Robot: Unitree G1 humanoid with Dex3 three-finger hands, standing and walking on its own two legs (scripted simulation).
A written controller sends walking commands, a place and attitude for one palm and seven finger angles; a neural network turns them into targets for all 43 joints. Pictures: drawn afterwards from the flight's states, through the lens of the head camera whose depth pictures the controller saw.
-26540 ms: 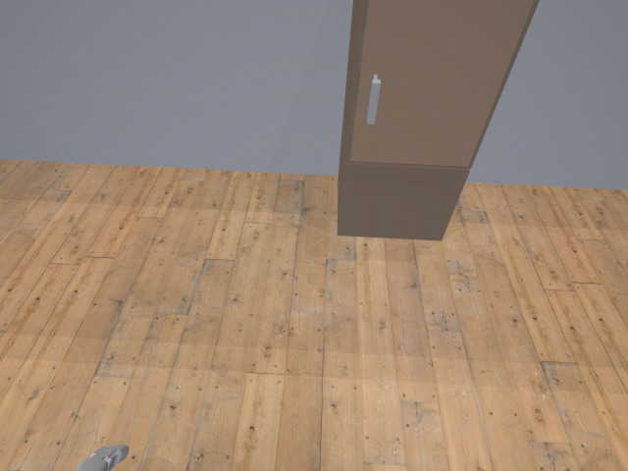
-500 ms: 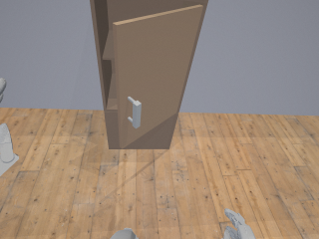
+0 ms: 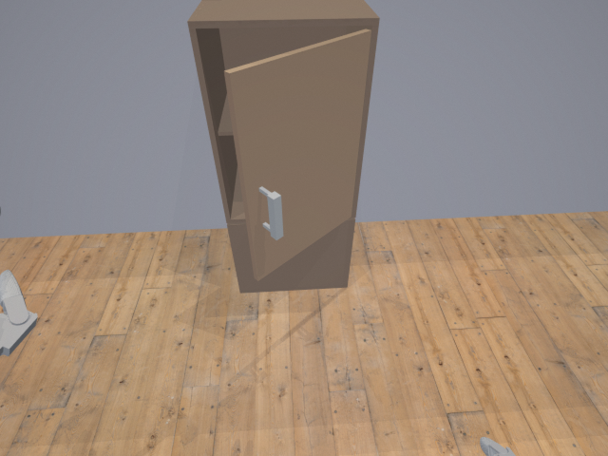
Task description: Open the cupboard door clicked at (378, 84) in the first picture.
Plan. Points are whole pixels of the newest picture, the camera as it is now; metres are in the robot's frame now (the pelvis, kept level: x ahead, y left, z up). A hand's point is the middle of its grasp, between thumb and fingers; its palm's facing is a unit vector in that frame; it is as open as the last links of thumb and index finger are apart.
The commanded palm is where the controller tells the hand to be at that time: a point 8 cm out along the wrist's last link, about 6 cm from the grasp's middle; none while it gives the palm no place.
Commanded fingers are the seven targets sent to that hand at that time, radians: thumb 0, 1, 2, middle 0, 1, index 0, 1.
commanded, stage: stop stepping back and stand still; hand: left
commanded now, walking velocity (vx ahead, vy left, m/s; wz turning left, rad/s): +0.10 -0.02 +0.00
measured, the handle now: (270, 212) +0.70 +0.13 -0.10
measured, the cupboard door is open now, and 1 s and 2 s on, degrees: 40 40 40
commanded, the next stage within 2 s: let the arm hang, fingers relaxed in 0.36 s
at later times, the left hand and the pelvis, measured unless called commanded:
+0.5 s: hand (66, 346) +0.20 +0.27 +0.12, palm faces +0.40 -0.76 -0.52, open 7.4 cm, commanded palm none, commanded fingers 0.00 0.90 0.90 -0.20 -0.30 -0.20 -0.30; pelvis +0.00 +0.00 -0.01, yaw +3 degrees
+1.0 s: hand out of the picture +0.00 +0.20 -0.17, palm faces +0.12 -0.95 -0.28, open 7.2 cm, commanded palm none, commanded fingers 0.00 0.90 0.90 -0.20 -0.30 -0.20 -0.30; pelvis -0.02 -0.02 +0.00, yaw +5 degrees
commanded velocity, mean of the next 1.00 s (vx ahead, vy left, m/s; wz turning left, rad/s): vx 0.02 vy -0.02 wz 0.00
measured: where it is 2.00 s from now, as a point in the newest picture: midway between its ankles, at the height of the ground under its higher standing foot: outside the picture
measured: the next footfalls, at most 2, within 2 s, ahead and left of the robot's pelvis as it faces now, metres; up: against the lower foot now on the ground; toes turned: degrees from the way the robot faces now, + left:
left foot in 0.08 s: +0.02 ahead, +0.16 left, +0.00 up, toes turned +6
left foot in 0.52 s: +0.01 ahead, +0.12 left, +0.00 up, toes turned +5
